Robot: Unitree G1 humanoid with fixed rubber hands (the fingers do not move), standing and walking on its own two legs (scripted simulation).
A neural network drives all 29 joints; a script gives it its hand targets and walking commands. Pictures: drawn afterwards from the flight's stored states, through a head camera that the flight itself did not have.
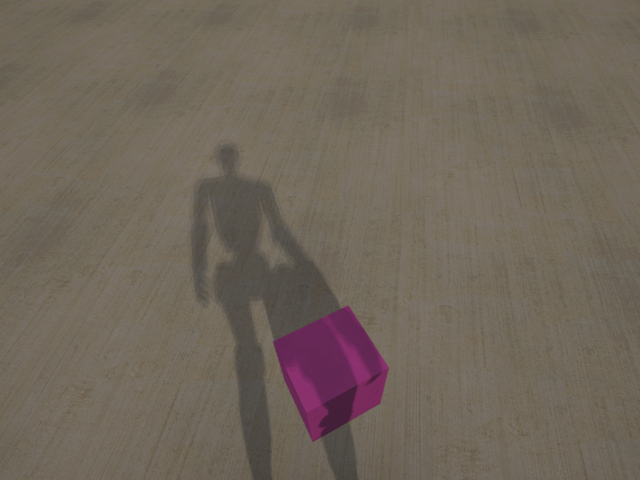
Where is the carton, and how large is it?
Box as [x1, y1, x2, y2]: [273, 305, 388, 441]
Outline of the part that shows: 348,305 273,341 284,379 313,441 380,402 388,367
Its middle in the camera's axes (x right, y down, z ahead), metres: +0.03 +0.39 +1.12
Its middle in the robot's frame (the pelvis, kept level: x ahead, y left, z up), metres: +0.49 +0.03 -0.64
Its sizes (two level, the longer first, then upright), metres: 0.232 0.205 0.281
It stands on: the floor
